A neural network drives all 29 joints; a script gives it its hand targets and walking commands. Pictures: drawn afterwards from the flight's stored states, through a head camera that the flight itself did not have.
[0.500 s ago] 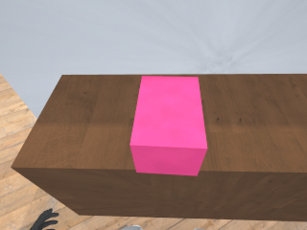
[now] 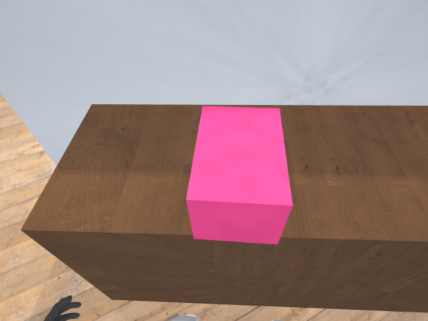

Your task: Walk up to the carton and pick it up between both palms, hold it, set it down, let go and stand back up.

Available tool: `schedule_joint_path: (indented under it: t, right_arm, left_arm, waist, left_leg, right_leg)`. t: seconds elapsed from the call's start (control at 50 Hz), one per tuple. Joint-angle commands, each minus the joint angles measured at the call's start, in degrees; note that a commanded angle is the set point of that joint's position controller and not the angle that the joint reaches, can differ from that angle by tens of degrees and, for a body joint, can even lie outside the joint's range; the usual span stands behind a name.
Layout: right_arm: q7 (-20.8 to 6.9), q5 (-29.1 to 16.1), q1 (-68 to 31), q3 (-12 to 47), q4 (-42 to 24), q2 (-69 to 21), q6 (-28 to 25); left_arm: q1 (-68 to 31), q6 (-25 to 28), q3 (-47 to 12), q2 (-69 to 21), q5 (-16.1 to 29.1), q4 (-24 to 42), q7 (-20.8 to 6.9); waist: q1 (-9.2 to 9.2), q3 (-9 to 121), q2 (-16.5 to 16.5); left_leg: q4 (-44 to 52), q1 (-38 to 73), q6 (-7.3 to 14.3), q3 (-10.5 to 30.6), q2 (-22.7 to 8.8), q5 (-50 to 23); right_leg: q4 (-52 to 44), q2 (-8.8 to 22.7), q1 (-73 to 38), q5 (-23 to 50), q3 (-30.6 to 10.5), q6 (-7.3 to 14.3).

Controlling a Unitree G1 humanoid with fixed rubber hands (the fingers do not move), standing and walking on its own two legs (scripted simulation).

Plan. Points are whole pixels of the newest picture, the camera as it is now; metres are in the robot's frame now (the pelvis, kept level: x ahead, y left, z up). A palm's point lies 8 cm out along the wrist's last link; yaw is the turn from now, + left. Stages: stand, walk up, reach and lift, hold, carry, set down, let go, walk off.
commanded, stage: walk up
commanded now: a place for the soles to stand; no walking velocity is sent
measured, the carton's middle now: (238, 171) +0.44 -0.01 +0.00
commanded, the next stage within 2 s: reach and lift in 0.04 s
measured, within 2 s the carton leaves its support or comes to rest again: neither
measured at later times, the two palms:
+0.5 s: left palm (75, 295) +0.19 +0.29 -0.04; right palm out of the picture +0.13 -0.32 -0.05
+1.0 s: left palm (72, 277) +0.20 +0.28 +0.01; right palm (410, 320) +0.15 -0.26 +0.01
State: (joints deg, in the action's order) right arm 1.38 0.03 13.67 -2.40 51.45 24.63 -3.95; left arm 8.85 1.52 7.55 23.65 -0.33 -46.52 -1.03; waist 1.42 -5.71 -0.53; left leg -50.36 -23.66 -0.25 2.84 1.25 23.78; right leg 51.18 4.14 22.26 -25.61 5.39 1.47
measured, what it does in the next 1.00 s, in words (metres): stands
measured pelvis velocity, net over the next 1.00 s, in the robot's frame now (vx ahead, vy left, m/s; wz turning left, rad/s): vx -0.01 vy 0.00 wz -0.02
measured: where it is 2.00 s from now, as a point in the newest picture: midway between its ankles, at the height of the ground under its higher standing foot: outside the picture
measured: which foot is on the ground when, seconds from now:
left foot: down 0.00-1.00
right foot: down 0.00-1.00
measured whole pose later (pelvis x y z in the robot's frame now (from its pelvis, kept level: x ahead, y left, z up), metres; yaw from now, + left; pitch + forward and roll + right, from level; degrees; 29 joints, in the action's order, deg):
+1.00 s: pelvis -0.01 +0.00 +0.04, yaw -1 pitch -4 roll +0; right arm -0.3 0.5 14.0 -5.0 28.0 11.6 -10.9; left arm 6.9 -10.3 4.5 22.5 2.1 -21.0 1.0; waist -0.3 -2.9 -4.2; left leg -31.7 -15.2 -1.5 2.3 -0.6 13.0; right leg 32.6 2.0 14.3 -14.5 5.4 1.4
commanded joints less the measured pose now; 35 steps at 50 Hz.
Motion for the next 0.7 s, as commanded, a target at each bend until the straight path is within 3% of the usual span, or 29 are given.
schedule_joint_path:
  t: [0.0, 0.02, 0.04, 0.06, 0.08, 0.14, 0.18, 0.26, 0.3, 0.38, 0.54, 0.6, 0.68]
  right_arm:
    - [-0.1, 1.0, 0.2, -2.8, -2.0, 12.3, -0.5]
    - [-0.2, 1.2, 1.2, -2.7, -1.7, 12.2, -1.2]
    - [-3.0, 6.9, -18.9, -9.2, 6.5, 2.2, -11.7]
    - [-4.7, 7.8, -15.2, -10.7, 7.4, 6.5, -12.8]
    - [-4.9, 7.7, -14.5, -11.1, 8.0, 8.0, -12.9]
    - [-4.8, 6.3, -13.7, -10.8, 5.6, 8.5, -13.5]
    - [-4.9, 4.8, -13.2, -11.0, 3.7, 7.6, -13.8]
    - [-4.6, 2.9, -9.7, -9.4, -0.3, 6.6, -13.9]
    - [-4.3, 2.2, -7.5, -8.1, -2.0, 5.4, -14.3]
    - [-3.8, 0.7, -4.0, -5.6, -5.0, 2.9, -14.7]
    - [-2.1, 0.1, 1.3, -3.2, -11.6, -3.4, -14.5]
    - [-1.4, -0.2, 2.3, -3.0, -14.2, -5.4, -13.7]
    - [-0.6, -1.6, 1.4, -2.3, -20.2, -7.6, -12.1]
  left_arm:
    - [-7.0, 1.8, 0.3, 15.6, -0.5, 0.4, 1.0]
    - [-6.7, 1.5, -0.1, 13.4, -0.4, 0.7, 1.0]
    - [-21.2, -12.7, -2.8, 9.8, -0.5, 15.7, 3.2]
    - [-15.6, -18.3, -3.8, 6.8, -2.3, 17.4, 4.0]
    - [-15.5, -20.1, -3.8, 6.0, -2.4, 19.1, 4.0]
    - [-15.7, -22.6, -2.5, 6.4, -2.8, 27.3, 3.9]
    - [-13.4, -23.2, -2.6, 6.6, -2.4, 29.4, 3.9]
    - [-8.5, -23.2, -1.9, 5.6, -3.3, 30.5, 3.5]
    - [-6.6, -22.2, -1.5, 5.5, -3.1, 30.6, 3.4]
    - [-4.7, -19.4, -0.4, 5.5, -2.2, 32.3, 3.3]
    - [-0.7, -13.8, 0.8, 5.3, -0.5, 30.7, 2.3]
    - [-0.7, -12.6, 0.5, 5.2, 0.3, 30.3, 1.7]
    - [-3.5, -11.8, -0.3, 4.7, 2.0, 33.3, 1.3]
  waist:
    - [-2.55, 4.6, -5.0]
    - [-2.65, 5.4, -1.9]
    - [-6.33, 6.4, 3.5]
    - [-5.69, 2.9, 4.3]
    - [-5.70, 3.1, 2.4]
    - [-5.10, 6.6, 2.5]
    - [-4.76, 8.4, 0.0]
    - [-3.12, 9.8, 1.5]
    - [-2.27, 11.0, -0.3]
    - [-1.66, 13.5, -0.7]
    - [-0.03, 13.0, -2.3]
    - [0.19, 11.0, -2.4]
    - [-0.44, 10.5, -3.1]
  left_leg:
    - [5.7, 2.4, 3.0, 0.1, -2.2, -0.2]
    - [11.9, 5.6, 4.0, 4.0, -2.9, -14.5]
    - [11.3, -5.4, -1.1, -2.3, -4.8, 8.1]
    - [12.5, -13.3, -0.1, -2.9, -7.1, 9.9]
    - [11.7, -15.1, 0.1, -3.4, -7.0, 7.9]
    - [9.6, -8.1, -0.1, -3.4, -6.8, 0.9]
    - [9.3, 1.1, -1.3, -3.4, -5.4, -5.2]
    - [13.4, 4.8, -1.5, -3.8, -4.4, -9.7]
    - [13.7, 8.5, -2.0, -3.9, -3.2, -15.2]
    - [15.9, 12.1, -1.5, -4.5, -1.4, -20.0]
    - [22.4, 13.0, -0.1, -6.5, 0.7, -16.6]
    - [25.1, 12.0, 0.4, -7.1, 1.1, -13.4]
    - [24.2, 17.8, 0.9, -7.0, 2.0, -11.0]
  right_leg:
    - [-20.7, 15.4, -0.1, 11.0, -17.0, 9.2]
    - [-15.5, 10.4, 0.7, 14.3, -11.1, 5.3]
    - [-6.6, -5.3, 4.4, -1.8, 2.5, 0.9]
    - [-1.6, -5.7, -1.5, 1.8, 2.8, 1.5]
    - [-2.1, -5.2, -4.0, 3.6, 1.5, 1.2]
    - [-5.7, -4.5, -3.3, 8.5, -0.4, 1.7]
    - [-10.3, -4.2, 0.6, 10.3, -0.4, 2.2]
    - [-14.2, -4.7, -6.1, 15.0, -1.1, 1.7]
    - [-16.7, -4.4, -6.6, 18.8, -2.0, 1.4]
    - [-20.0, -4.0, -9.8, 24.6, -3.3, 0.4]
    - [-26.4, -2.7, -14.4, 17.8, -6.1, -1.3]
    - [-28.8, -2.4, -15.1, 11.2, -7.2, -1.6]
    - [-33.2, -0.7, -7.9, 2.0, -8.2, 0.7]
